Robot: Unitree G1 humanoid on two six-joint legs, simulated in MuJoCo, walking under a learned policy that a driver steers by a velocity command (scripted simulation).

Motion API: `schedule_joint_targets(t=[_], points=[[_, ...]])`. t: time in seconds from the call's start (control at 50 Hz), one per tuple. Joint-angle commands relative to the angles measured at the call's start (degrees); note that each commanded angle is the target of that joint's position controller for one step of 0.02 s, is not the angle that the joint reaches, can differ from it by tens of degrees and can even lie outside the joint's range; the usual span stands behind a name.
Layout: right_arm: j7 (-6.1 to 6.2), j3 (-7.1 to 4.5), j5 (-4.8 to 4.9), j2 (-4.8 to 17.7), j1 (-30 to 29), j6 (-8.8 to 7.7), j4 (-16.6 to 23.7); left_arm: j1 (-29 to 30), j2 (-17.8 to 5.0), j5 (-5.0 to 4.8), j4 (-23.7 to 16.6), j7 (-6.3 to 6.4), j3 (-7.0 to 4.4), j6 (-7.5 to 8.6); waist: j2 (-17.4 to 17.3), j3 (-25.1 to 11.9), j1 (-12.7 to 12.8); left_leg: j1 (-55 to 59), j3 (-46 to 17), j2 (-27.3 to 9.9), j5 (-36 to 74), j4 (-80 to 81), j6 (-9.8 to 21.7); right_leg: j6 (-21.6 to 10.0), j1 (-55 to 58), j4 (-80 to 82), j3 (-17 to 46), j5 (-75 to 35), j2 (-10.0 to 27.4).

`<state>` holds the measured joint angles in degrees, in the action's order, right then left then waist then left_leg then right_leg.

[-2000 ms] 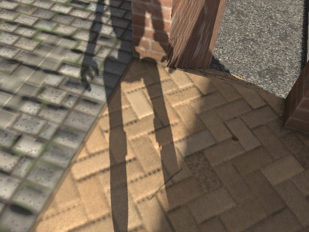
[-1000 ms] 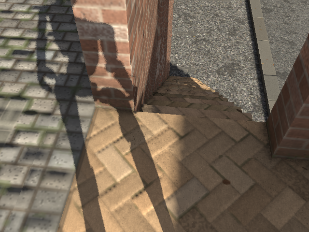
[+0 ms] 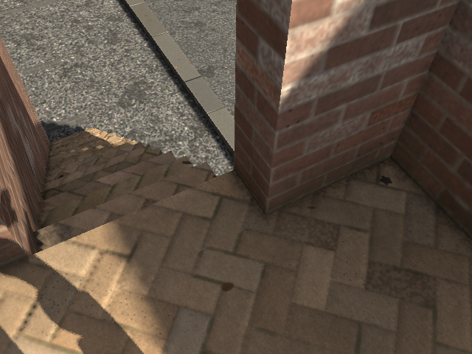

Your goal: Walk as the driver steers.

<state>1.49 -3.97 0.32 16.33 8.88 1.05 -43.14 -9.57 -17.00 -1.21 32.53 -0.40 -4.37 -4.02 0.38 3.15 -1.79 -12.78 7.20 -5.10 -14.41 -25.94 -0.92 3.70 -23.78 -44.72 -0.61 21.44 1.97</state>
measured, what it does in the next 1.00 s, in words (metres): walks ahead: right foot, then left foot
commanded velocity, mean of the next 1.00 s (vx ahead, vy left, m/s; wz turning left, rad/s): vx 0.34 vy -0.02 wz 0.12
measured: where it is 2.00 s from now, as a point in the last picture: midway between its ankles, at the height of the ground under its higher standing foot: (232, 320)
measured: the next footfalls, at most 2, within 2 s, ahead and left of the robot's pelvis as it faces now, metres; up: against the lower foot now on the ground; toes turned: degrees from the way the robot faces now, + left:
right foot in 0.08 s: +0.04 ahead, -0.13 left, +0.00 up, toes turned -5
left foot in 0.62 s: +0.38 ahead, +0.08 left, +0.00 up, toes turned +1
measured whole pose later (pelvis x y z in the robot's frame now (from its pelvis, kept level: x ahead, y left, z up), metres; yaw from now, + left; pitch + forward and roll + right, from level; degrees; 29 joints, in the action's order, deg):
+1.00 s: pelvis +0.40 +0.00 +0.00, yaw +13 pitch +3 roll +0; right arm 2.0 -3.7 0.6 17.6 14.6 -0.6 -39.3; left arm -6.0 -17.5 1.7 38.1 0.4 -1.9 3.3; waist 2.3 2.6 -4.6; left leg -10.1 -9.9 6.5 -14.7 -22.7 3.8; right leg 4.6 -38.2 -40.9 6.5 2.0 1.9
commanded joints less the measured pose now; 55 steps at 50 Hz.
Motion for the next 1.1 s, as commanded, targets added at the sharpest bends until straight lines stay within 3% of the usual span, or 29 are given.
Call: schedule_joint_targets(t=[0.02,0.06,0.08,0.1,0.12,0.14,0.18,0.2,0.34,0.5,0.56,0.6,0.62,0.64,0.66,0.68,0.7,0.72,0.78,0.8,0.82,0.84,0.9,0.94,0.98,1.04,1.06,1.08,1.1], points=[[-0.34,-3.62,1.46,12.72,-0.37,-0.79,2.9,0.16,-4.99,-0.2,-4.86,-0.63,-1.82,0.54,-10.96,-7.35,0.52,7.32,-8.08,-13.38,18.55,3.46,10.73,-3.22,3.96,11.44,-3.87,-4.29,-1.75],[-0.71,-2.78,1.58,9.27,1.48,-1.05,1.8,-6.59,-6.51,-0.58,-1.99,-0.29,-3.11,0.64,-5.83,-9.17,2.97,-2.69,-3.55,-10.06,0.81,-4.51,6.21,-7.15,19.12,19.56,-3.32,-7.41,-3.84],[-1.3,-1.18,-0.52,4.38,0.13,-1.3,3.08,-12.58,-11.56,-0.98,-0.92,0.42,-4.71,1.14,8.27,-9.49,4.8,-17.55,2.45,-4.04,-14.85,-23.18,1.49,-11.87,29.62,23.81,13.92,-7.44,7.68],[-1.22,-1.0,-1.03,4.22,-5.1,-2.48,7.88,-14.3,-17.02,0.36,-2.04,-0.12,-5.16,3.09,17.77,-8.45,6.12,-36.02,-3.41,4.99,-24.04,-36.0,-0.45,-23.55,30.57,29.63,39.75,3.43,19.49],[-1.53,-2.11,0.34,8.12,-8.66,-3.73,8.32,-13.94,-12.42,1.04,-1.84,-0.64,-3.82,5.0,11.45,-6.96,7.94,-38.39,-10.58,2.44,-20.7,-41.23,0.57,-24.31,28.79,32.8,39.52,9.97,19.22],[-2.09,-2.7,1.31,9.75,-8.26,-4.47,8.19,-11.54,-9.99,0.99,-1.4,-0.49,-2.74,6.04,10.94,-3.77,5.75,-38.33,-11.49,1.03,-14.66,-40.13,2.04,-21.61,25.84,33.5,35.04,13.52,16.97],[-2.27,-3.01,-0.07,9.95,-4.89,-5.13,5.28,-6.7,-7.14,0.43,-1.87,0.24,-1.48,6.37,8.33,-2.06,3.07,-34.84,-10.79,-0.69,-4.67,-34.9,1.41,-17.7,22.56,33.7,26.27,7.26,12.22],[-2.56,-2.84,-0.5,9.14,-4.15,-5.47,4.43,-6.17,-6.62,0.95,-1.98,0.63,-1.03,6.52,8.52,-2.29,2.54,-31.8,-9.99,-0.44,-0.45,-33.47,0.81,-16.88,20.86,34.44,23.2,2.59,10.34],[-3.62,-0.63,0.7,5.12,-7.1,-5.37,3.38,-10.24,-8.34,1.42,2.06,0.97,-1.23,8.28,6.17,-0.53,5.28,-28.85,-8.0,0.22,14.29,-17.0,-1.29,-15.29,21.85,37.0,11.93,-11.0,9.94],[-5.75,0.86,1.38,3.72,-11.98,-5.96,6.62,-12.71,-8.78,0.64,6.85,0.66,-1.81,8.28,3.91,3.78,6.92,-31.14,-7.8,1.21,12.0,-8.99,3.12,-14.09,28.78,35.72,4.25,-21.24,13.83],[-5.81,0.23,1.23,5.5,-9.46,-6.64,7.15,-11.23,-10.84,0.65,6.79,1.31,-2.52,7.32,5.72,-0.02,4.28,-20.82,-3.43,5.23,8.36,-7.36,6.01,-11.69,29.25,28.26,0.11,-46.03,12.8],[-5.19,-2.01,1.1,9.24,3.02,-6.25,4.64,-10.88,-11.27,0.52,6.42,2.12,-2.53,6.4,3.52,-8.68,-2.35,-2.28,-0.23,10.38,9.38,-5.38,8.78,-8.79,25.32,10.3,-4.15,-60.75,9.43],[-4.54,-3.16,1.62,11.55,11.64,-5.98,3.48,-11.74,-9.57,1.27,5.4,2.64,-1.71,6.68,1.72,-13.74,-5.75,14.93,-8.56,5.8,9.29,-6.1,11.31,-6.66,12.24,-4.42,-4.99,-49.51,7.82],[-4.2,-4.61,1.55,18.74,16.46,-6.38,3.43,-17.98,-1.81,2.61,2.82,1.76,0.95,8.1,-14.91,-21.53,-1.57,35.21,-43.91,-12.21,-4.8,-0.63,23.29,-2.2,-11.88,-29.01,-3.35,-3.73,-3.75],[-4.22,-3.19,1.56,13.36,17.57,-6.72,3.14,-13.89,-4.31,1.41,3.78,1.04,0.89,10.12,-10.47,-25.84,-4.63,38.29,-56.48,-13.86,-13.79,8.64,22.75,-3.62,-18.82,-34.92,7.92,8.84,-4.64],[-3.84,-2.47,0.36,11.15,13.69,-6.8,4.27,-7.27,-8.39,-0.98,1.7,0.2,-0.05,11.51,-7.72,-16.9,-5.71,31.97,-47.06,-12.34,-11.54,9.82,19.44,-5.03,-23.19,-33.61,8.42,3.47,-0.91],[-3.67,-2.14,0.1,10.38,10.11,-6.74,5.01,-4.37,-7.88,-0.72,1.17,0.31,0.36,12.18,-1.94,-12.06,-3.99,23.12,-40.18,-10.35,-4.43,9.96,17.91,-5.68,-21.1,-29.65,7.34,-0.83,1.83],[-3.51,-1.76,0.02,9.44,6.72,-6.45,5.72,-3.51,-8.11,0.69,1.44,0.87,0.13,12.35,0.3,-8.04,-1.75,15.12,-34.99,-8.39,5.67,10.57,17.08,-5.03,-18.36,-25.16,6.45,-2.38,3.5],[-3.03,-0.86,-0.13,7.92,2.82,-6.68,6.71,-8.15,-6.96,2.03,2.56,1.67,0.25,9.79,-3.49,-5.73,3.36,2.93,-27.63,-4.81,18.67,13.5,17.56,-2.26,-11.01,-20.21,5.84,-3.78,5.17],[-2.56,-1.14,0.07,8.32,2.25,-6.6,7.21,-7.81,-6.62,2.15,2.7,1.84,0.48,9.83,-3.75,-4.82,3.04,0.19,-25.92,-4.17,20.07,14.12,18.18,-0.9,-11.28,-19.0,4.99,-4.87,4.95],[-2.41,-1.35,-0.68,9.67,1.48,-6.8,7.95,-7.28,-6.82,2.25,2.98,2.24,0.35,9.5,-1.73,-2.76,2.91,-1.16,-25.01,-4.62,34.9,13.12,17.9,0.62,-12.37,-17.17,4.1,-6.05,3.72],[-2.1,-2.17,-0.89,11.83,2.06,-6.8,7.37,-7.22,-6.18,3.19,3.01,2.38,0.66,9.37,-0.19,-4.43,2.91,-2.17,-22.56,-4.28,41.38,11.95,17.47,1.8,-11.04,-14.76,3.51,-8.04,3.0],[-0.74,-1.77,0.78,10.23,1.48,-4.0,6.82,-1.37,-4.18,2.95,1.93,2.82,1.5,9.04,-4.57,-6.86,1.29,-3.01,-17.15,1.92,35.09,8.63,12.63,2.86,-7.89,-3.86,2.91,-18.25,0.81],[0.07,-2.09,1.03,10.42,3.34,-2.19,7.23,2.55,-3.75,1.93,2.32,2.12,1.85,8.81,-5.42,-7.74,-0.95,-2.97,-18.45,2.2,32.71,5.5,10.37,2.36,-3.94,4.89,2.14,-23.25,-2.51],[1.72,-3.09,0.16,12.52,7.84,-1.8,7.63,0.87,-4.11,3.29,3.28,0.07,1.28,7.19,-5.45,-8.03,-1.96,9.44,-27.86,-3.45,47.93,1.57,8.08,0.26,-12.47,3.7,5.59,-21.64,-2.48],[3.1,-3.5,0.58,11.79,5.26,0.22,10.08,1.52,-6.33,3.5,4.66,-1.68,0.35,6.33,-6.69,-8.68,-0.5,13.82,-29.72,-3.17,40.98,-3.07,8.24,-0.13,-11.04,8.34,7.86,-17.43,-2.67],[3.18,-3.47,0.68,11.57,2.83,0.46,11.26,0.57,-7.04,2.86,4.95,-1.8,-0.53,6.95,-10.93,-7.57,1.19,10.01,-31.52,-2.5,38.33,-2.66,8.55,-0.54,-6.03,10.81,7.59,-16.36,-3.21],[2.99,-3.17,1.1,10.42,0.78,0.47,12.3,0.16,-7.72,1.86,5.68,-1.58,-1.18,7.64,-11.49,-7.04,1.98,8.79,-31.93,-1.48,35.5,-3.46,8.33,-1.42,-1.84,14.34,6.39,-16.5,-3.71],[2.75,-3.0,1.46,9.97,-0.62,0.24,13.17,-1.26,-8.42,1.97,5.96,-1.21,-1.7,8.29,-10.75,-7.38,3.91,7.07,-31.34,1.18,34.35,-7.48,7.09,-3.0,4.6,20.54,5.88,-22.24,-3.55]])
